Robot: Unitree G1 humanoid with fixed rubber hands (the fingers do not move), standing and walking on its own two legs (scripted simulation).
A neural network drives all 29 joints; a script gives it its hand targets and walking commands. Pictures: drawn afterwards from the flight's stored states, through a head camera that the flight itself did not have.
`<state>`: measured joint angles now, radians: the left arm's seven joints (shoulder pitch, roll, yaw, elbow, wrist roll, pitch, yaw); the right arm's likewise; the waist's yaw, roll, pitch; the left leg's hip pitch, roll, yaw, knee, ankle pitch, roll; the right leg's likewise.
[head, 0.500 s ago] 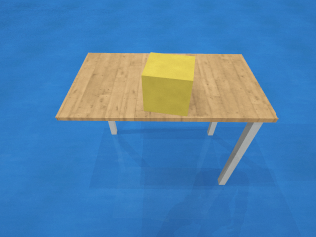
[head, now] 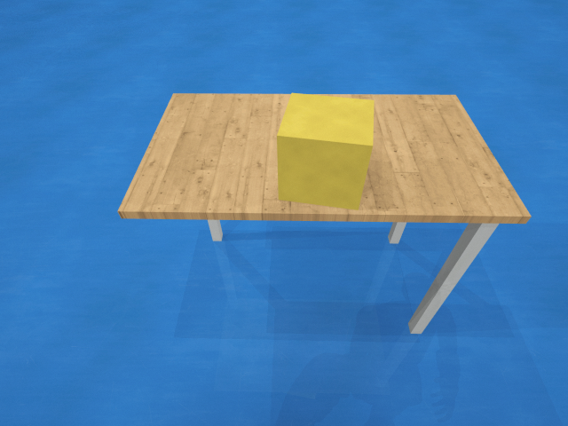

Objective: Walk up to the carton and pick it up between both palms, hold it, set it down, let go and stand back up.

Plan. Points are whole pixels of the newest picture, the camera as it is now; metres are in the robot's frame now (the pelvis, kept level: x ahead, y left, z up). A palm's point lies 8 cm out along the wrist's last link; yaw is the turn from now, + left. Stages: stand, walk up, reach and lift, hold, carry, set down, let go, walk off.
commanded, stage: walk up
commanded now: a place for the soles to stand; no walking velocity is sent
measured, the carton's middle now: (324, 151) +0.67 -0.03 +0.00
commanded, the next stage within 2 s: none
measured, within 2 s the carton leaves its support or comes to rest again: neither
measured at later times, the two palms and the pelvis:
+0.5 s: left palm (151, 355) +0.26 +0.27 -0.14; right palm out of the picture +0.04 -0.18 -0.16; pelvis +0.17 +0.03 -0.02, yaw -9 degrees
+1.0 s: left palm (155, 292) +0.39 +0.30 -0.15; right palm (418, 329) +0.33 -0.20 -0.12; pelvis +0.26 +0.06 -0.01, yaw -8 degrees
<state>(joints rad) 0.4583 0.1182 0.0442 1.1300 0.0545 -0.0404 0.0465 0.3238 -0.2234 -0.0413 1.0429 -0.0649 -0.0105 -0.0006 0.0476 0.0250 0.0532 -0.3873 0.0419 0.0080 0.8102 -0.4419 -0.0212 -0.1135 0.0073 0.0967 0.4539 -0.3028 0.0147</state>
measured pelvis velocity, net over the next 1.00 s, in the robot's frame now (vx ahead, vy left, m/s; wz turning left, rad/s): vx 0.26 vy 0.06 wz -0.15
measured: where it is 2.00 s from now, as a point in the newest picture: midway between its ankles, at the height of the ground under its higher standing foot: outside the picture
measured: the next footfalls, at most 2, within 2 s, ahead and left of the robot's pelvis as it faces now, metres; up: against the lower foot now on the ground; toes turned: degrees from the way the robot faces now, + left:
left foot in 0.08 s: +0.12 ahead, +0.16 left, +0.00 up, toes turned +0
right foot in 0.50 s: +0.29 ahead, -0.09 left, +0.00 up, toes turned -12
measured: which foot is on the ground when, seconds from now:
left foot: up 0.00-0.06, down 0.08-0.52, up 0.54-0.76, down 0.78-1.00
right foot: down 0.00-0.08, up 0.10-0.48, down 0.50-0.80, up 0.82-1.00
